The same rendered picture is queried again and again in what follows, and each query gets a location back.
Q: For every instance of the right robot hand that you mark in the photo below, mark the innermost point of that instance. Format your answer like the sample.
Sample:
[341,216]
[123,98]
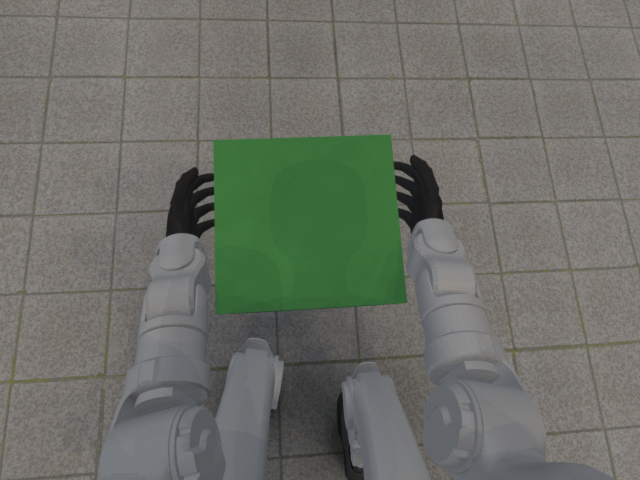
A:
[426,202]

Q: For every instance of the carton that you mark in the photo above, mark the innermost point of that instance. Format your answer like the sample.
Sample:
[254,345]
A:
[306,223]

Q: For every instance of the left robot shin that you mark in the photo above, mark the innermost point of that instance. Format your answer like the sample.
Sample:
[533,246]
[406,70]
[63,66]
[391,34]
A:
[253,343]

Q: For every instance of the left robot forearm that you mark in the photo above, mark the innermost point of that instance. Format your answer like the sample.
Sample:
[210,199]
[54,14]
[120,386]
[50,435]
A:
[170,366]

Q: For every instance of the left robot hand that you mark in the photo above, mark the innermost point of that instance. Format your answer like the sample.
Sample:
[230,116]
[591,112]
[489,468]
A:
[183,216]

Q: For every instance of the right robot foot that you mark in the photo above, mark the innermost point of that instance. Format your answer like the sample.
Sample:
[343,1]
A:
[352,472]

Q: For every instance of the right robot forearm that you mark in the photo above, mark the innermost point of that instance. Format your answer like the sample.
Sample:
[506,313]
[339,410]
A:
[459,340]

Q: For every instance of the right robot upper arm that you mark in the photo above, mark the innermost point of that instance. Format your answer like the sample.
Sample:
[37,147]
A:
[483,431]

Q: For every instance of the left robot upper arm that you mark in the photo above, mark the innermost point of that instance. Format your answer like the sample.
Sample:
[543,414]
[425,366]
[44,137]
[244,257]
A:
[179,443]

